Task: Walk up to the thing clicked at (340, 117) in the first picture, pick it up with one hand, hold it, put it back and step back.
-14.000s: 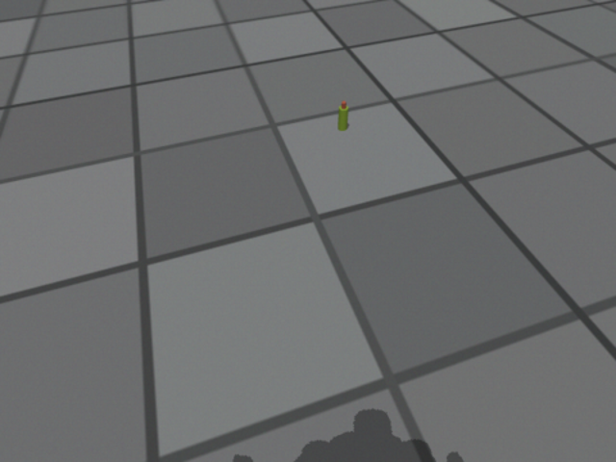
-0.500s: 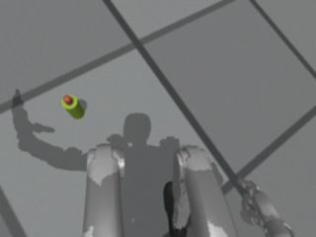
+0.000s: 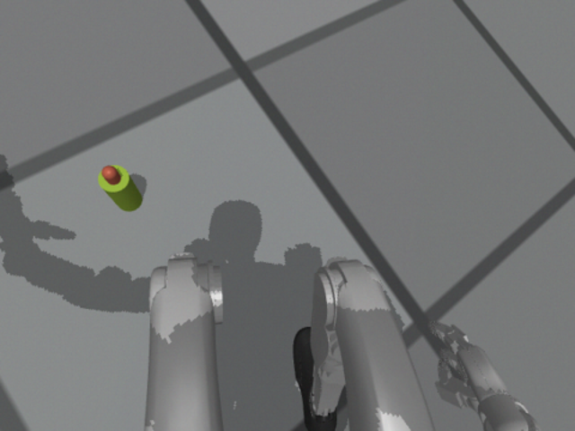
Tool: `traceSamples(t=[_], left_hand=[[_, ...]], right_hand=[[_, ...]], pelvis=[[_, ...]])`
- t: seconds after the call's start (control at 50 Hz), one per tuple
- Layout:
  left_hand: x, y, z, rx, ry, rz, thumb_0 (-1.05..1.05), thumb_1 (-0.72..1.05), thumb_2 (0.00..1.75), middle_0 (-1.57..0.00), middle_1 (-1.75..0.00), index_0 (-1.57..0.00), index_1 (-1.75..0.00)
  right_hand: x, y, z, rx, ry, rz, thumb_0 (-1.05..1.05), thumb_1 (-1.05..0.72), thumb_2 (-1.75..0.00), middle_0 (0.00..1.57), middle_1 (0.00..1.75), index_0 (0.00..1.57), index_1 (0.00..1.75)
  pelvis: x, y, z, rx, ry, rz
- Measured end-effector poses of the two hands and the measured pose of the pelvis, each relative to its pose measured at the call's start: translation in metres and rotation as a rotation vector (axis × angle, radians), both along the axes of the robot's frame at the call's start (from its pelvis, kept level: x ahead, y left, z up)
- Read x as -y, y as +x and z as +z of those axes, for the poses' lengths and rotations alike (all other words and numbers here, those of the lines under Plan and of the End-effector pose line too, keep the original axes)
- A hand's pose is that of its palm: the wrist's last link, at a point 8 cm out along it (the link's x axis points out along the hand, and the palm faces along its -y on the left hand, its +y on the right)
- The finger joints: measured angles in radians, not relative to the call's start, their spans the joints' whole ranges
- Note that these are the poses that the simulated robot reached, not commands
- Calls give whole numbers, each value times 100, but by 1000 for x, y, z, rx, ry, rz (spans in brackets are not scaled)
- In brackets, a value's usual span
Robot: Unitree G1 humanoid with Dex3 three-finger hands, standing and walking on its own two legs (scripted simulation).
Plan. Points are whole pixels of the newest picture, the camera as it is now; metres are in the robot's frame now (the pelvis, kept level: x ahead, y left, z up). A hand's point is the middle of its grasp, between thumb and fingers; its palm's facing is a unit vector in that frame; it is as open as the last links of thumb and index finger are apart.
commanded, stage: approach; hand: left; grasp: from the side
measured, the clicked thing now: (119, 186) +0.47 +0.31 -0.30
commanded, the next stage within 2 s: close in in 0.60 s
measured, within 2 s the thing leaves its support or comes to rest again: neither
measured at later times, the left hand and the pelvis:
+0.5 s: hand out of the picture +0.38 +0.44 -0.14, palm faces +0.38 -0.93 +0.04, open 17.7 cm; pelvis +0.00 +0.00 -0.06, yaw -4 degrees
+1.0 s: hand (88, 210) +0.41 +0.33 -0.25, palm faces +0.35 -0.94 +0.03, open 17.6 cm; pelvis -0.01 +0.01 -0.10, yaw -8 degrees
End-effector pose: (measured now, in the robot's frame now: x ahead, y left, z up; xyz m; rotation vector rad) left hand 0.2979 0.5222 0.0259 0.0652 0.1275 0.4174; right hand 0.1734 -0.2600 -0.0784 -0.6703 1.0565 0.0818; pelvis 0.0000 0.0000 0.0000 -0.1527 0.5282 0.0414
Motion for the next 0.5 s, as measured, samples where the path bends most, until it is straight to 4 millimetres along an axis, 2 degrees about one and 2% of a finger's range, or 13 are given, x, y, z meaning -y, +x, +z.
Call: traceSamples(t=[0.14, 0.24, 0.32, 0.44, 0.5], left_hand=[[-2, -2, 0, 12, 1, 4, -1, -59, 8, -6, -8, -4, -10], [0, 1, -19, 49, -20, 13, -1, -60, 5, -7, -8, -5, -10], [9, 11, -55, 73, -54, 7, -1, -61, 3, -7, -7, -6, -9], [33, 31, -134, 38, -122, -13, -1, -61, 3, -8, -7, -6, -9], [44, 42, -167, 34, -123, -28, -1, -61, 3, -8, -7, -6, -10]], right_hand=[[-1, 1, -2, 9, 5, 6, 1, -91, -91, 20, 30, 21, 30], [-3, 2, -10, -4, 2, 41, 1, -91, -90, 20, 30, 20, 30], [-4, 3, -19, -16, -16, 81, 1, -90, -90, 20, 30, 20, 30], [-5, 4, -30, -56, -70, 142, 1, -89, -90, 20, 30, 21, 30], [-6, 2, -35, -96, -110, 170, 1, -89, -90, 20, 30, 21, 30]], pelvis=[[-1, -1, -2, 1, -1, -2], [0, -1, -11, 8, -2, -9], [1, -1, -24, 27, -6, -18], [1, -1, -47, 75, -24, -40], [0, 0, -57, 103, -37, -50]])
